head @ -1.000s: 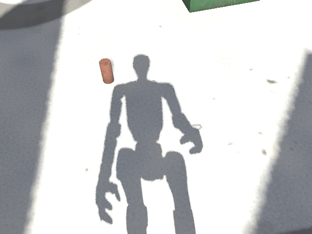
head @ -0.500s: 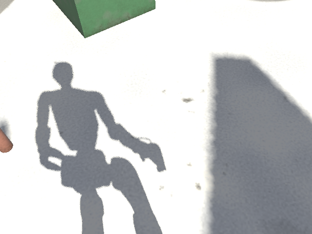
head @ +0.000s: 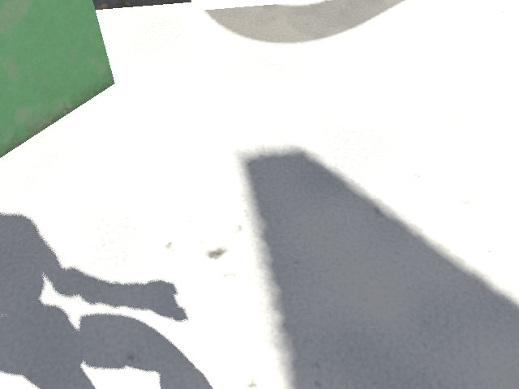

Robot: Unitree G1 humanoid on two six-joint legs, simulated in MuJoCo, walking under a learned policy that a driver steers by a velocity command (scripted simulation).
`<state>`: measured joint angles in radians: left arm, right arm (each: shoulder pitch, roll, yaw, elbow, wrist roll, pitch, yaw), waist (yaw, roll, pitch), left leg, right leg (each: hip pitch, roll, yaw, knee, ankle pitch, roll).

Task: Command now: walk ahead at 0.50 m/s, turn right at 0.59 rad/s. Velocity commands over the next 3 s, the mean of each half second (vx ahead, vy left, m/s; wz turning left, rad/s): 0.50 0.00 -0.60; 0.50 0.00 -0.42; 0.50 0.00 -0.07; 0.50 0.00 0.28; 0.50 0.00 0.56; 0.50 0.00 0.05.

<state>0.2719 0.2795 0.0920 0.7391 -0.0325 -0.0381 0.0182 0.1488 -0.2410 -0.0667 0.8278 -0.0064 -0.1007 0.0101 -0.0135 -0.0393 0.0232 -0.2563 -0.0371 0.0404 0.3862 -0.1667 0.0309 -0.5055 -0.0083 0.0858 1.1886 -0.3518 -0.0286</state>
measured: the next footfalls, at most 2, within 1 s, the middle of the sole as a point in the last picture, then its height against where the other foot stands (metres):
right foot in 0.34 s outside the picture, level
left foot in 0.82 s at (294, 322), level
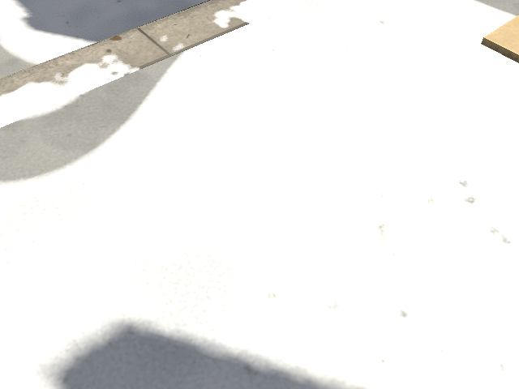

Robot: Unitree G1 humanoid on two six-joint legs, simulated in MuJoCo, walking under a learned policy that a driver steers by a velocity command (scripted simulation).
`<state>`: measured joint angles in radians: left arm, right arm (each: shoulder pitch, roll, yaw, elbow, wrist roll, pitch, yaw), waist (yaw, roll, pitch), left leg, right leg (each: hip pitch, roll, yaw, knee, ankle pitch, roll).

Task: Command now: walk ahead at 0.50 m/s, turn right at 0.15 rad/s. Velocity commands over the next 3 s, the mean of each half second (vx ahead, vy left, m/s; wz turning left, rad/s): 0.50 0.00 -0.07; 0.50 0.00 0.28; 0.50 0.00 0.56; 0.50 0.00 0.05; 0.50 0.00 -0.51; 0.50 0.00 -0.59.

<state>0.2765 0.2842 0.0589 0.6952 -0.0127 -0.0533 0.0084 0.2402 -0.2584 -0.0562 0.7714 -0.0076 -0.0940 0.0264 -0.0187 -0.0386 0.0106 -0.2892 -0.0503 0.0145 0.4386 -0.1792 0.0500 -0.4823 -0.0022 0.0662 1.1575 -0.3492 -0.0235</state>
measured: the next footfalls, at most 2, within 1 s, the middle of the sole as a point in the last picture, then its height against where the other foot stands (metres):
right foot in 0.34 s outside the picture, level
left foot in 0.88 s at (223, 338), level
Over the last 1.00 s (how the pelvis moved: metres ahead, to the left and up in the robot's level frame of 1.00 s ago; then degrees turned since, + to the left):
0.54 -0.13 0.00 -29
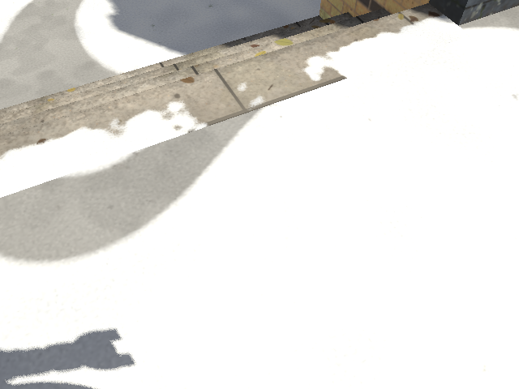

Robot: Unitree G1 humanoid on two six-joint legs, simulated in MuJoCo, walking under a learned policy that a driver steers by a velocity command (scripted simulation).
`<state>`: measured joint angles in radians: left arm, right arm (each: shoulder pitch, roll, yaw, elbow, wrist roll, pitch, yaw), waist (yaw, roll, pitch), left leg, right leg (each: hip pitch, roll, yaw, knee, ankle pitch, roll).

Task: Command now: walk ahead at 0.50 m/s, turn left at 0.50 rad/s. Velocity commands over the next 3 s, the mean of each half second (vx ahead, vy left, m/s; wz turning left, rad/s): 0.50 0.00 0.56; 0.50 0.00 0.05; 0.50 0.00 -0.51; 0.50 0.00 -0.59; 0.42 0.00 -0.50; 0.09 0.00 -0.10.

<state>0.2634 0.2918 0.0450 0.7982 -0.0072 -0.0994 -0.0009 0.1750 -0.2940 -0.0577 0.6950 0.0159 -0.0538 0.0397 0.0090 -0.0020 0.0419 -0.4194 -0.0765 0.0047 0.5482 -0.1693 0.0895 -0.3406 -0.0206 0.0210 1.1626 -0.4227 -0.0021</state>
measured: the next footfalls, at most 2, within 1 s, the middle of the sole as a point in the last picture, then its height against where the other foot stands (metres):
right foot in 0.38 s outside the picture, level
left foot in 0.86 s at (178, 345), level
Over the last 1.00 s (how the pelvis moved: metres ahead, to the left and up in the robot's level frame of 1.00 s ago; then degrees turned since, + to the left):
0.53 0.01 -0.01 11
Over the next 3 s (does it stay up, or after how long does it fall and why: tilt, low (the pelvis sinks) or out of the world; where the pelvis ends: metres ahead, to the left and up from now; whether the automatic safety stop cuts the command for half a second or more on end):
stays up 1.36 -0.07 0.01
